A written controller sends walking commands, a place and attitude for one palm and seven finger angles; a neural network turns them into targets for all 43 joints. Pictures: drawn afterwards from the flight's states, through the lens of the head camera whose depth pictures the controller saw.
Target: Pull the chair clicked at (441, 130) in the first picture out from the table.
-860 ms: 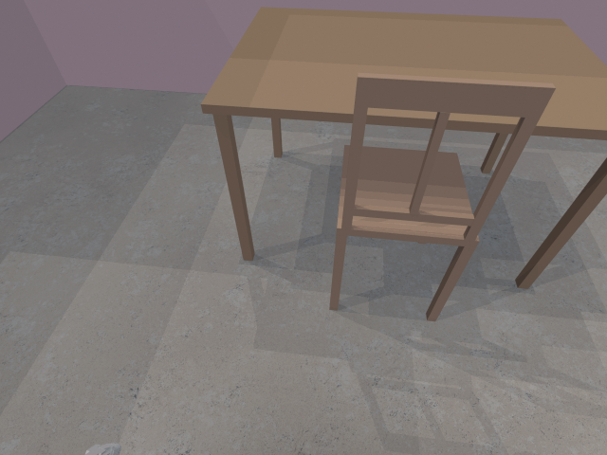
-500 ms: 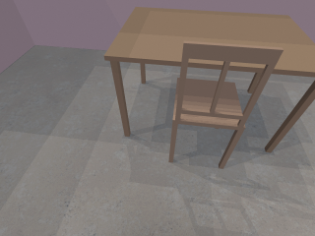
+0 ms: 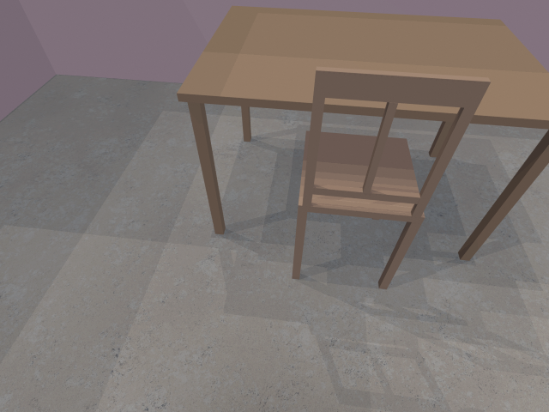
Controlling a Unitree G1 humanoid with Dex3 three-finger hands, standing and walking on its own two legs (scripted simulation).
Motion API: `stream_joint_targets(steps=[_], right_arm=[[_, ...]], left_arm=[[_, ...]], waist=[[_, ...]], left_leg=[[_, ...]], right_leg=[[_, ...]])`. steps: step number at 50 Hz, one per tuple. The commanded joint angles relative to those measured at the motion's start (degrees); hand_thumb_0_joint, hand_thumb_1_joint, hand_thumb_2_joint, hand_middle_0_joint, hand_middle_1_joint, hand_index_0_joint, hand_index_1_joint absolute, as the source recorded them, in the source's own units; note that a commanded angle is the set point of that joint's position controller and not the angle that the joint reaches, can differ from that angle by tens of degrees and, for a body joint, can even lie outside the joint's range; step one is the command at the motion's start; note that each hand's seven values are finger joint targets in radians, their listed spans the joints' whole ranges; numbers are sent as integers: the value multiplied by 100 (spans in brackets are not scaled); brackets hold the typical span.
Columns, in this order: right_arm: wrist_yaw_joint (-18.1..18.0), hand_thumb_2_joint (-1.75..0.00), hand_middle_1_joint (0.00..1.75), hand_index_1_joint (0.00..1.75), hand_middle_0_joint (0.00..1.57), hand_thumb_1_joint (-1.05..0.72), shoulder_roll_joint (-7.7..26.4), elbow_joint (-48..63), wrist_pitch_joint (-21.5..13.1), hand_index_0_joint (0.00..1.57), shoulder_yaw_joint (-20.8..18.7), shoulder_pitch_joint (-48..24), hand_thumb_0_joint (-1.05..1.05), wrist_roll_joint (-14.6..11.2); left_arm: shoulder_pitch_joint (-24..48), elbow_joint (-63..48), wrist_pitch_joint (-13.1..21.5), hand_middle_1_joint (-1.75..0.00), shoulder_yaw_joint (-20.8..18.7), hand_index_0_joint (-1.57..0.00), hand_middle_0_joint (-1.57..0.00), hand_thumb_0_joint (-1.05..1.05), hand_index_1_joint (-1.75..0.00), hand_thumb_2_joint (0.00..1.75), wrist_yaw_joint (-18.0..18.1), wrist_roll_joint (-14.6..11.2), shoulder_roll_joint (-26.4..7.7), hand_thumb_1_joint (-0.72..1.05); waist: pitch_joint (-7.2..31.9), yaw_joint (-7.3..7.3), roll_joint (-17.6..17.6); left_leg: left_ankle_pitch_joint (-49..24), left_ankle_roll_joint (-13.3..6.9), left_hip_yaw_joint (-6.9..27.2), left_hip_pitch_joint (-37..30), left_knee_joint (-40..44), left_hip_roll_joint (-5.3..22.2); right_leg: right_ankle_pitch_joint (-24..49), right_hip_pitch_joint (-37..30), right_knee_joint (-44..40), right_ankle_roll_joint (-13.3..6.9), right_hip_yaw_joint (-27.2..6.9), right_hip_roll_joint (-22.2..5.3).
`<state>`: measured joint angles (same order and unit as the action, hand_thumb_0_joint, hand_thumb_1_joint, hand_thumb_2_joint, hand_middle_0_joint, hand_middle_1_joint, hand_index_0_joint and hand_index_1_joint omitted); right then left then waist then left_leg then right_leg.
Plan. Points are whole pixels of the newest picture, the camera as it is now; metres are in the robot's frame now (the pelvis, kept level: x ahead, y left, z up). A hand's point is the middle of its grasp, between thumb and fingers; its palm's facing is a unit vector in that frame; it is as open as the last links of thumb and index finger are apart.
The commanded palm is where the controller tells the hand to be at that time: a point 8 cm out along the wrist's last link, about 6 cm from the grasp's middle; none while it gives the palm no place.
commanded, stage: look at it before walking up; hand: left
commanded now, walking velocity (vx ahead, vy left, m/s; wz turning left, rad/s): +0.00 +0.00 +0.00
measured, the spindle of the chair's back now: (377, 151) +0.76 -0.23 -0.08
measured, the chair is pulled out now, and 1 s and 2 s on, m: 0.00 0.00 0.00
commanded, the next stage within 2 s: walk to a spot facing it in 0.58 s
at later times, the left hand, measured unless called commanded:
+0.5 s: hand out of the picture +0.07 +0.24 -0.16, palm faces -0.02 -0.95 -0.32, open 7.4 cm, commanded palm none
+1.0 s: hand out of the picture +0.06 +0.21 -0.18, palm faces -0.10 -0.95 -0.28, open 7.4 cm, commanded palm none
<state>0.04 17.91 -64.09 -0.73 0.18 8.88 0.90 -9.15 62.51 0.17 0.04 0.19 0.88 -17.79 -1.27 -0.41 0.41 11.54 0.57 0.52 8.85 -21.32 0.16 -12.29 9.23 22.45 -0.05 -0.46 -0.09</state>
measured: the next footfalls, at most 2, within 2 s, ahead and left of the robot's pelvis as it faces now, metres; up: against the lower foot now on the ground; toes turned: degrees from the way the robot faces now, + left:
left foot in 1.42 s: +0.05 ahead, +0.13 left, +0.00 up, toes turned -22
right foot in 1.76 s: -0.06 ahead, -0.12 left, +0.00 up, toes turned -39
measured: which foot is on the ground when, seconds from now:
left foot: down 0.00-1.00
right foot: down 0.00-1.00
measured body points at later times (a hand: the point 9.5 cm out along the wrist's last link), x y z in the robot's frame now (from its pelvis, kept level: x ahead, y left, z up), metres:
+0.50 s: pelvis +0.01 +0.00 +0.00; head +0.01 +0.00 +0.45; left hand +0.08 +0.29 -0.13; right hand +0.08 -0.29 -0.14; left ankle +0.00 +0.13 -0.75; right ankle +0.00 -0.12 -0.75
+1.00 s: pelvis -0.01 -0.01 -0.01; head +0.01 -0.02 +0.43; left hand +0.06 +0.26 -0.16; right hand +0.04 -0.27 -0.16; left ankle +0.00 +0.13 -0.75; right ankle +0.00 -0.11 -0.74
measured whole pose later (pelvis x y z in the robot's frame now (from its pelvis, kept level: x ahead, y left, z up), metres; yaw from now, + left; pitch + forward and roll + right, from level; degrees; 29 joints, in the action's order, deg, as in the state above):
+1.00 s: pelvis -0.01 -0.01 -0.01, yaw -8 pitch -1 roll +2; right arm -1.1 13.2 -57.3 0.7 -1.7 9.7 1.1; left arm -13.3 57.1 -3.3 -2.4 -0.5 1.3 -14.8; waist -3.2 1.1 -1.1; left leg 17.1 1.0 -6.7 12.3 -30.4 2.3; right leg -17.3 17.7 35.8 -0.2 -5.1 1.6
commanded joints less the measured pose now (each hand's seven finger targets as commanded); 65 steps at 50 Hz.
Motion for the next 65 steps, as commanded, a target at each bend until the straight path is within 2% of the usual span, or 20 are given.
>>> stream_joint_targets(steps=[1,28,34,36,39,44,46,48,49,50,51,52,53,54,55,56,57,58,61,65], right_arm=[[-101,-90,30,30,20,-90,1070,326,-144,20,-197,-223,0,-29],[-116,-90,30,30,20,-90,1081,342,-156,20,-188,-265,0,-40],[-112,-90,30,30,20,-90,1065,327,-142,20,-179,-245,0,-37],[-133,-90,30,30,20,-90,1088,330,-150,20,-204,-208,0,-25],[-174,-90,30,30,20,-90,518,358,-60,20,-157,163,0,-27],[-225,-90,30,30,20,-90,656,772,52,20,-364,205,0,-14],[-230,-90,30,30,20,-90,707,938,65,20,-435,156,0,-7],[-223,-90,30,30,20,-90,734,1073,50,20,-500,49,0,-4],[-215,-90,30,30,20,-90,725,1137,41,20,-518,-30,0,0],[-208,-90,30,30,20,-90,713,1218,46,20,-539,-172,0,6],[-199,-90,30,30,20,-90,646,1281,69,20,-549,-275,0,7],[-176,-90,30,30,20,-90,350,1390,121,20,-520,-235,0,-14],[-175,-90,30,30,20,-90,83,1568,145,20,-470,-372,0,-23],[-194,-90,30,30,20,-90,181,1561,183,20,-482,-415,0,-22],[-182,-90,30,30,20,-90,184,1511,158,20,-517,-372,0,-32],[-154,-90,30,30,20,-90,156,1455,138,20,-509,-206,0,-11],[-140,-90,30,30,20,-90,93,1407,126,20,-501,-48,0,-1],[-138,-90,30,30,20,-90,20,1407,134,20,-491,-62,0,1],[-161,-90,30,30,20,-90,-60,1491,145,20,-487,-208,0,-22],[-196,-90,30,30,20,-90,-118,1625,78,20,-470,-136,0,-88]], left_arm=[[169,-324,140,-30,-201,-20,-20,0,-30,90,73,-20,-1114,90],[147,-310,147,-30,-219,-20,-20,0,-30,90,72,-13,-1125,90],[120,-290,146,-30,-210,-20,-20,0,-30,90,71,-17,-1106,90],[137,-320,122,-30,-230,-20,-20,0,-30,90,59,-14,-1108,90],[-153,-344,-43,-30,-207,-20,-20,0,-30,90,83,-19,-625,90],[-312,-740,-189,-30,-338,-20,-20,0,-30,90,22,17,-596,90],[-407,-873,-221,-30,-378,-20,-20,0,-30,90,-15,26,-489,90],[-568,-961,-247,-30,-415,-20,-20,0,-30,90,-51,34,-351,90],[-665,-991,-257,-30,-436,-20,-20,0,-30,90,-72,38,-274,90],[-880,-987,-253,-30,-460,-20,-20,0,-30,90,-90,33,-229,90],[-1117,-946,-216,-30,-495,-20,-20,0,-30,90,-96,52,-277,90],[-1260,-977,-151,-30,-574,-20,-20,0,-30,90,-52,118,-672,90],[-1366,-1029,-110,-30,-648,-20,-20,0,-30,90,26,82,-954,90],[-1340,-1075,-118,-30,-655,-20,-20,0,-30,90,92,33,-911,90],[-944,-1144,-129,-30,-646,-20,-20,0,-30,90,97,33,-782,90],[-708,-1265,-108,-30,-632,-20,-20,0,-30,90,87,24,-674,90],[-610,-1324,-98,-30,-633,-20,-20,0,-30,90,107,34,-594,90],[-628,-1360,-101,-30,-633,-20,-20,0,-30,90,99,43,-560,90],[-880,-1308,-123,-30,-667,-20,-20,0,-30,90,75,46,-589,90],[-805,-1395,-179,-30,-731,-20,-20,0,-30,90,68,74,-623,90]], waist=[[245,38,-128],[333,54,-72],[236,50,-84],[245,27,-61],[344,7,-101],[127,25,205],[93,67,400],[131,170,717],[113,236,806],[109,354,794],[83,476,480],[151,515,-1101],[44,567,-2079],[56,525,-1564],[-35,282,-879],[94,157,-695],[329,114,-628],[368,138,-750],[383,267,-773],[511,268,-995]], left_leg=[[-659,-188,536,1,335,613],[-1044,-183,538,-200,399,649],[-870,-173,535,-165,442,636],[-957,-156,431,-286,357,688],[-1043,-73,148,-308,28,741],[-499,-224,148,-124,-151,1035],[-271,-383,269,10,-65,1309],[-432,-641,413,253,-8,1676],[-610,-742,360,383,-79,1800],[-671,-715,162,540,-376,1798],[-480,-498,-140,857,-1073,1519],[664,-15,-745,1484,-2445,701],[2260,205,-535,2317,-3666,-23],[2127,149,214,2352,-4240,145],[1716,149,341,2457,-4451,257],[1371,190,290,2346,-4386,331],[1245,223,180,2063,-4110,343],[1194,244,106,1884,-3903,277],[1216,256,36,1742,-3212,105],[1340,163,65,1238,-2037,-26]], right_leg=[[609,-49,-396,-153,-585,-650],[1034,-240,-446,-122,-501,-677],[866,-169,-516,-120,-535,-668],[1091,-54,-434,-155,-632,-625],[1513,131,-28,-108,-715,-584],[1150,856,712,-107,-764,-267],[737,1067,1182,-67,-609,-81],[-243,1038,1832,-15,-338,44],[-738,938,1984,16,-156,46],[-777,741,1801,5,-119,-52],[-59,392,1182,-69,-318,-141],[751,152,260,-370,-1653,-787],[1501,151,-592,-928,-3448,-1725],[1048,311,-813,-1181,-3633,-1802],[777,303,-619,-1279,-3357,-1586],[737,311,-479,-1188,-2898,-1331],[813,345,-380,-1122,-2605,-1188],[788,426,-375,-1044,-2476,-1064],[882,273,-401,-1030,-2625,-933],[1031,311,-352,-985,-2898,-823]])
